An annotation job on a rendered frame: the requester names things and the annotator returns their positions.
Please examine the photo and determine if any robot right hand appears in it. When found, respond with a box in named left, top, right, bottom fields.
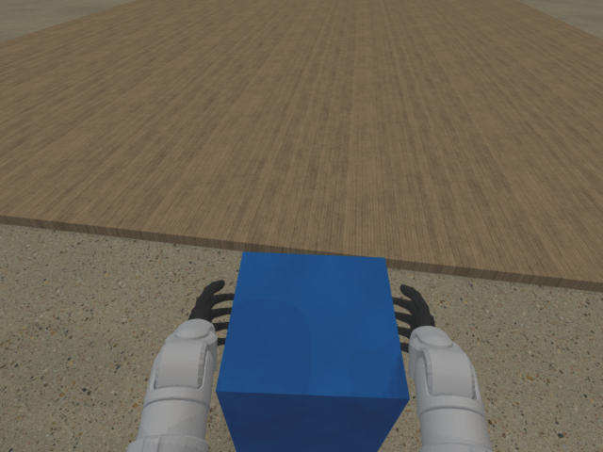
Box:
left=392, top=284, right=435, bottom=353

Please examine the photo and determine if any right robot forearm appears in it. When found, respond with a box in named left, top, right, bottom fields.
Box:
left=408, top=326, right=493, bottom=452

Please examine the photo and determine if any robot left hand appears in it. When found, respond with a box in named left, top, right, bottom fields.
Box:
left=188, top=280, right=235, bottom=346

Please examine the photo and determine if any left robot forearm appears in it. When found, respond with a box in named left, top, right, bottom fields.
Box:
left=126, top=319, right=218, bottom=452

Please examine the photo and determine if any carton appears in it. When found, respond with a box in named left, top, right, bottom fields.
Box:
left=216, top=251, right=410, bottom=452

